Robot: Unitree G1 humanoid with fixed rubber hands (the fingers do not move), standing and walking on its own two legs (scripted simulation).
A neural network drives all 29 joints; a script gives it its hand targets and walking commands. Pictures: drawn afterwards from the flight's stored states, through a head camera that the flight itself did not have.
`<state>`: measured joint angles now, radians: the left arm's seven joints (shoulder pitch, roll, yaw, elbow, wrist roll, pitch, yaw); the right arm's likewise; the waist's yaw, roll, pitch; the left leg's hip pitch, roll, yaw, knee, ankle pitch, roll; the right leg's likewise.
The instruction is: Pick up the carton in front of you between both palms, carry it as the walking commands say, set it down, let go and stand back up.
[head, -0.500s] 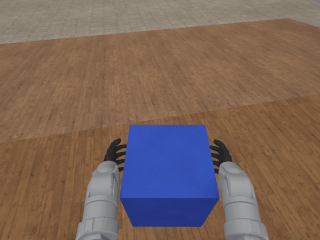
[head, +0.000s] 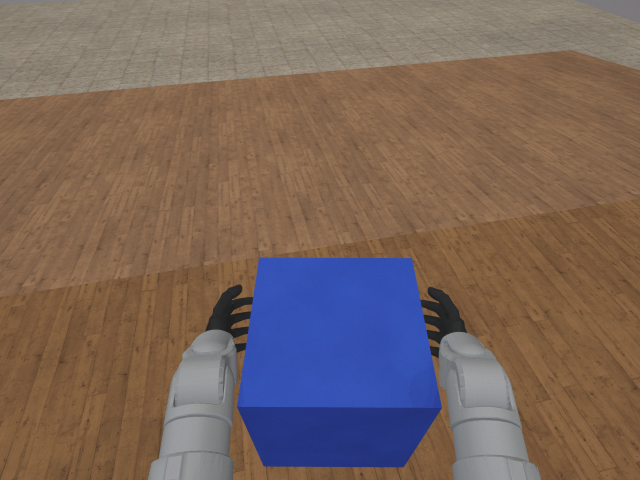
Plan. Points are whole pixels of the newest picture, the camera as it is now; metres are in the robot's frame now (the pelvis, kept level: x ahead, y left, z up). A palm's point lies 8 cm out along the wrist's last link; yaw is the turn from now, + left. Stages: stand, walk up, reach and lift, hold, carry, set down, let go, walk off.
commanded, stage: hold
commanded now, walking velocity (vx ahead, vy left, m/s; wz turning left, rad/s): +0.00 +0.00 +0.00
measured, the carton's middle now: (334, 367) +0.29 +0.00 -0.04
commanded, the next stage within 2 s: carry in 0.50 s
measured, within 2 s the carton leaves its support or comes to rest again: neither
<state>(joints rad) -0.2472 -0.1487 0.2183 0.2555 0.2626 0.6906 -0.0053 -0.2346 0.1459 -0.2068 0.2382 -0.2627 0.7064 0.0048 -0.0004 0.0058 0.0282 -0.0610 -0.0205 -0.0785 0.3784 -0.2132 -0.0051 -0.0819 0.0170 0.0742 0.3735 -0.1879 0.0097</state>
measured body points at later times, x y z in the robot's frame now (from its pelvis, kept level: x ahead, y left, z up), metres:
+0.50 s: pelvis -0.02 +0.00 +0.00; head -0.06 +0.00 +0.45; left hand +0.29 +0.15 +0.04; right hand +0.29 -0.15 +0.04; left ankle +0.00 +0.12 -0.75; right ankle +0.02 -0.13 -0.75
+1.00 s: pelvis +0.13 +0.00 -0.01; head +0.10 +0.00 +0.44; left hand +0.40 +0.16 +0.08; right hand +0.40 -0.15 +0.08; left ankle +0.03 +0.10 -0.71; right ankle +0.13 -0.09 -0.75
